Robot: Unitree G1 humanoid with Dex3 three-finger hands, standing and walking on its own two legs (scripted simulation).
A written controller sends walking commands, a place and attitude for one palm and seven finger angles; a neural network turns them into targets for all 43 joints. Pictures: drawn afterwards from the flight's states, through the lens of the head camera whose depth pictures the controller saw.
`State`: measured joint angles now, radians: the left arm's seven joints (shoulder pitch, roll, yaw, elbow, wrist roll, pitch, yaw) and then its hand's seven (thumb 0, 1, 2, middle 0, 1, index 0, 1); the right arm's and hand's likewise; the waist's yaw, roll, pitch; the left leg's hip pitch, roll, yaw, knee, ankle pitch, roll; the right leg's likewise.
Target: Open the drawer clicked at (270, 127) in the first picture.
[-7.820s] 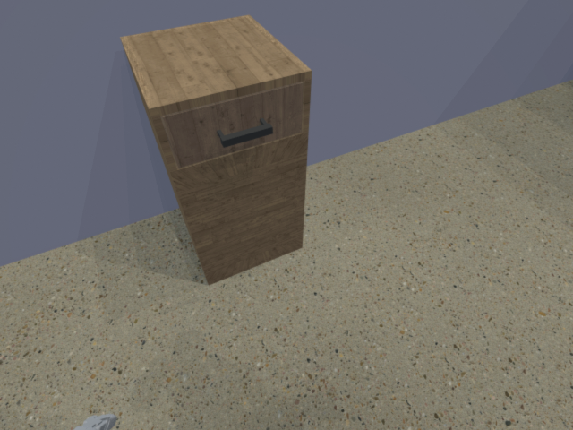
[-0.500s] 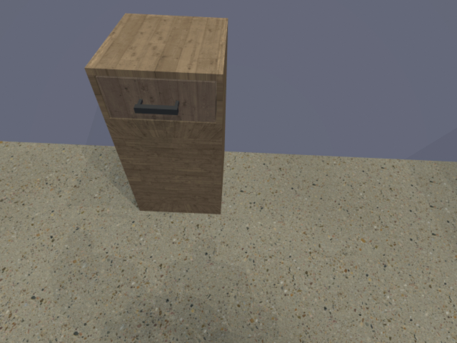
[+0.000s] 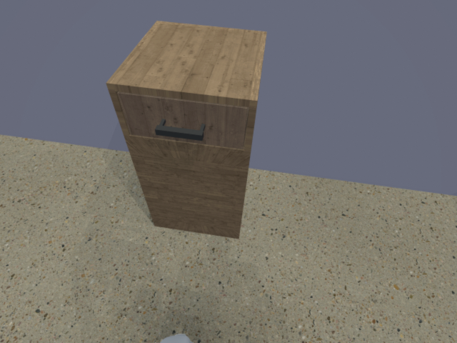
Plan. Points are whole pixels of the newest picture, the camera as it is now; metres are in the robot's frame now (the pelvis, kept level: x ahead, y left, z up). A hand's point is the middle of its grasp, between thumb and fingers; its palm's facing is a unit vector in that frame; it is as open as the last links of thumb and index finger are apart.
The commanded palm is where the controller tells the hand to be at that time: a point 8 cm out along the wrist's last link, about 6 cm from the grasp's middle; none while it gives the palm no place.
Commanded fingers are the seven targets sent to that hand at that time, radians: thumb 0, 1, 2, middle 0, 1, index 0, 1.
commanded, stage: take the last steps up to it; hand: left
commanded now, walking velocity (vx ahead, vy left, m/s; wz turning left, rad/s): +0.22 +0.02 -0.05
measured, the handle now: (181, 128) +0.68 +0.21 -0.07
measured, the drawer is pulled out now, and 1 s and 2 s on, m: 0.00 0.00 0.00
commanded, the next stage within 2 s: come to a stop and stand still in 0.18 s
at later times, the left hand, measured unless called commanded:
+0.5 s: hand (160, 281) +0.26 +0.18 -0.16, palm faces -0.03 -0.97 -0.23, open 7.4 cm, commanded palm none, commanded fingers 0.00 0.90 0.90 -0.20 -0.30 -0.20 -0.30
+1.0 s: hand (98, 337) +0.15 +0.28 -0.17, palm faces +0.03 -0.97 -0.22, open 7.4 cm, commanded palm none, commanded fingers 0.00 0.90 0.90 -0.20 -0.30 -0.20 -0.30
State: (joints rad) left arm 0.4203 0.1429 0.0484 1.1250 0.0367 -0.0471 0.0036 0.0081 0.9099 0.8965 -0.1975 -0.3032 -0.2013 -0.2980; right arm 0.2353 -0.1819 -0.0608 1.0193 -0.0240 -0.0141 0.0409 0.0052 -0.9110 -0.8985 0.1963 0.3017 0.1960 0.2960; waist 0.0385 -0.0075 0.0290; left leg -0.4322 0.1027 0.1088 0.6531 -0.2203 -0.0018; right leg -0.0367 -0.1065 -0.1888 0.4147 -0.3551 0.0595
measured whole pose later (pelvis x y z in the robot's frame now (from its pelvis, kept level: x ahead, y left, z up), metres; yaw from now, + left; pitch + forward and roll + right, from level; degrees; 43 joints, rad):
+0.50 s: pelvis +0.15 +0.01 -0.01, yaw -1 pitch -1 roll +2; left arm 0.13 0.14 0.03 1.00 0.02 -0.02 0.02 0.01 0.91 0.90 -0.19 -0.30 -0.20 -0.30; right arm 0.29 -0.14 -0.04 1.12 -0.01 0.02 -0.03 0.00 -0.91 -0.90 0.20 0.30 0.20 0.30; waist -0.03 0.03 0.06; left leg -0.22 0.03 0.10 0.77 -0.54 -0.02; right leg -0.34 -0.06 -0.14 0.60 -0.25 -0.06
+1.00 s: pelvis +0.12 +0.08 +0.01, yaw -2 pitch +0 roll +0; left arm 0.25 0.22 0.06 1.05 0.02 0.06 0.02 0.01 0.91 0.90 -0.19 -0.30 -0.20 -0.30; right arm 0.22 -0.15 -0.02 1.02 -0.02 0.02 -0.03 0.00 -0.91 -0.90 0.20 0.30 0.20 0.30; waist 0.02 -0.04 0.02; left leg -0.19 -0.02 0.06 0.43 -0.24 0.05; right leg -0.36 -0.02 0.00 0.86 -0.41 0.03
